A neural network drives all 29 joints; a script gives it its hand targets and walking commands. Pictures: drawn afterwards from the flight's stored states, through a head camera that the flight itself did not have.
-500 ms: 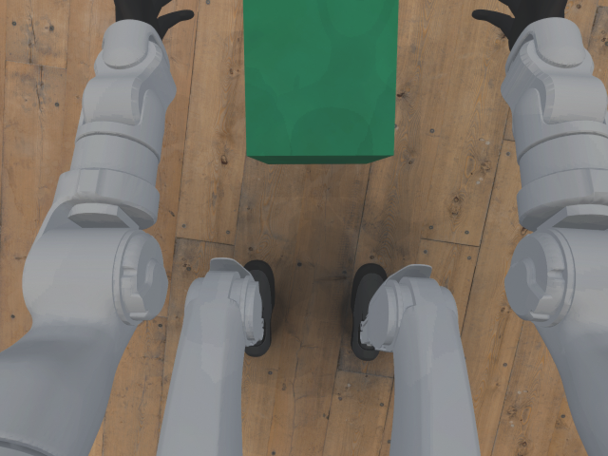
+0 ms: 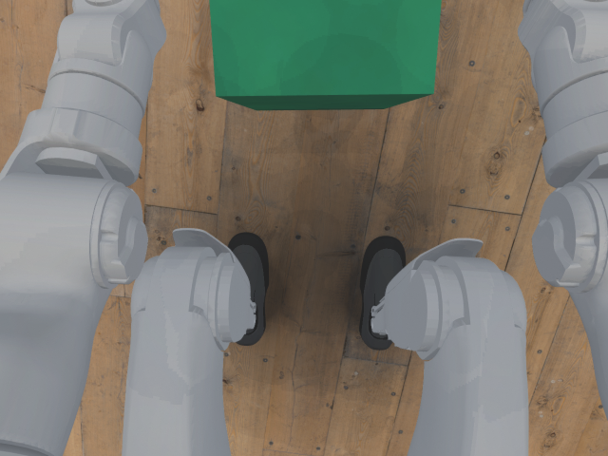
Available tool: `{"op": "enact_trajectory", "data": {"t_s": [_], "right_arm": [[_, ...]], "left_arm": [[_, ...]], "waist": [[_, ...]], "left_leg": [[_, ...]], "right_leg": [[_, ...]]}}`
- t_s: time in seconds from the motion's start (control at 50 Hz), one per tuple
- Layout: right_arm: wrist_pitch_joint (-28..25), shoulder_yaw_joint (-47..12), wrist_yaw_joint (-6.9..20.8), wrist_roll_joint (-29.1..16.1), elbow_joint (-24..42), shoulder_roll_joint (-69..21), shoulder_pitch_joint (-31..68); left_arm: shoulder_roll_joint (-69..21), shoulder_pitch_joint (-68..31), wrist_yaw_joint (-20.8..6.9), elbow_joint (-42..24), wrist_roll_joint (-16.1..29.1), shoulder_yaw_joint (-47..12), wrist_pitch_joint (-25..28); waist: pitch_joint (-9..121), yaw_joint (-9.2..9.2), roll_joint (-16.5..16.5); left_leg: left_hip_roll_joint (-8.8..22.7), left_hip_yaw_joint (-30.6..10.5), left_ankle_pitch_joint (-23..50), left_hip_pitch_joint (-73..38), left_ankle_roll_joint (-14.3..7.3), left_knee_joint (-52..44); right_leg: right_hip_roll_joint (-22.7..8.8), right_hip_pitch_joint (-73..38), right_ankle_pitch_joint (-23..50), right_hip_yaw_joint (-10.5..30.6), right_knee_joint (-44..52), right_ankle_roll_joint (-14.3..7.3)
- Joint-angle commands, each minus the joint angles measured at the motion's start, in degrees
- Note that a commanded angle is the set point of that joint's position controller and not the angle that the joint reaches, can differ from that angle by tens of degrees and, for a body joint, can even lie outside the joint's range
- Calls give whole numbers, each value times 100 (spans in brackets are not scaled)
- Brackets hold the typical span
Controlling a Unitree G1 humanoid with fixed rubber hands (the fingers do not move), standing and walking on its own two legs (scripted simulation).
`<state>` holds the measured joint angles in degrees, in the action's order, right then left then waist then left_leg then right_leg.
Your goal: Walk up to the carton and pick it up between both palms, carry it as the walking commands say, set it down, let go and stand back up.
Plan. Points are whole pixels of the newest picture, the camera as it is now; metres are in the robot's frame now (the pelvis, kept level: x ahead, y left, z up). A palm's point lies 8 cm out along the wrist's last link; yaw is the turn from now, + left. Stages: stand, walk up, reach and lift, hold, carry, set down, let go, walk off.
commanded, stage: reach and lift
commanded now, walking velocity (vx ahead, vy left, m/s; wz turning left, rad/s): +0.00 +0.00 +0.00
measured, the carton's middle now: (321, 9) +0.56 +0.00 -0.27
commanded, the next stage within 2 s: none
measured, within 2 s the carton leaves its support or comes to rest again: leaves its support in 1.74 s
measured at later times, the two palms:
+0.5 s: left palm out of the picture +0.57 +0.17 -0.20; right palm out of the picture +0.57 -0.19 -0.20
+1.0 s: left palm out of the picture +0.57 +0.15 -0.20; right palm out of the picture +0.57 -0.14 -0.20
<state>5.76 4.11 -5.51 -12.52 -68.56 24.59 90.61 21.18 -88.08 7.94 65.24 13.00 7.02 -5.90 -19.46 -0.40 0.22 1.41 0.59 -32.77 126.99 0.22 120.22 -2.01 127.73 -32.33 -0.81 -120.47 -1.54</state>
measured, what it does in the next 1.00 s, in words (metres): stands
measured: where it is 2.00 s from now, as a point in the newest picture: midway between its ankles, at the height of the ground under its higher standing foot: (313, 308)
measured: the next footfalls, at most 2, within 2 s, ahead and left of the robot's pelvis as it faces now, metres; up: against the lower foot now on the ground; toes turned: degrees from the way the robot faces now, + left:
none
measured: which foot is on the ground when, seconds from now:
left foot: down 0.00-1.00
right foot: down 0.00-1.00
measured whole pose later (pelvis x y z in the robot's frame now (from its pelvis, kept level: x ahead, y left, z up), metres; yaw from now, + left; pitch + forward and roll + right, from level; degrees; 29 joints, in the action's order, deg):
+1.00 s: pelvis -0.01 +0.00 -0.02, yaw +1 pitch +33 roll +1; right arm 3.8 2.3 -6.2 -11.0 -71.7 20.6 96.8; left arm 18.8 -94.6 9.0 68.5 13.8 3.3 -4.2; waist -29.8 -0.1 1.5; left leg 0.1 0.7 -33.1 125.9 0.2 125.7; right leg -2.8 126.0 -33.6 -0.3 -126.3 -1.2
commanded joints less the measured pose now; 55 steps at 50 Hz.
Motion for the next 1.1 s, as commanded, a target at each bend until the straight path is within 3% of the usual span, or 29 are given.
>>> {"op": "enact_trajectory", "data": {"t_s": [0.0,0.28,0.52,0.78,0.94,1.02,1.08], "right_arm": [[-157,-85,-8,-121,410,720,1784],[-206,-305,-97,-387,451,893,2213],[-219,-229,10,-253,95,649,1988],[-260,-203,-32,-61,154,378,2290],[-295,-150,8,198,270,-31,2331],[-245,-333,277,206,352,-1059,2533],[-123,-453,668,326,433,-2403,2783]], "left_arm": [[768,-1691,-10,-424,111,-60,150],[910,-2134,86,-516,405,-321,190],[620,-1935,8,-117,292,-290,195],[259,-2273,47,-266,50,-279,229],[-464,-2434,-88,-312,94,-498,249],[-1388,-2640,-317,-397,54,-695,223],[-2652,-2896,-684,-485,-82,-828,114]], "waist": [[7131,-59,-171],[7336,18,-102],[6335,0,-125],[6435,53,-59],[6177,374,-13],[5977,359,-2],[5771,389,68]], "left_leg": [[-331,104,1964,-3257,195,-583],[-304,126,2105,-3534,194,-108],[-358,106,1883,-3135,174,-234],[-482,111,1877,-3427,206,-275],[-594,113,1869,-3371,236,-270],[-651,99,1854,-3359,202,-272],[-717,95,1788,-3283,177,-250]], "right_leg": [[304,-3910,2103,127,598,215],[270,-4180,2233,98,81,193],[304,-3563,1895,75,185,210],[401,-3813,1906,61,262,208],[471,-3940,1968,25,311,173],[519,-3824,1940,5,285,150],[579,-3661,1863,-25,237,117]]}}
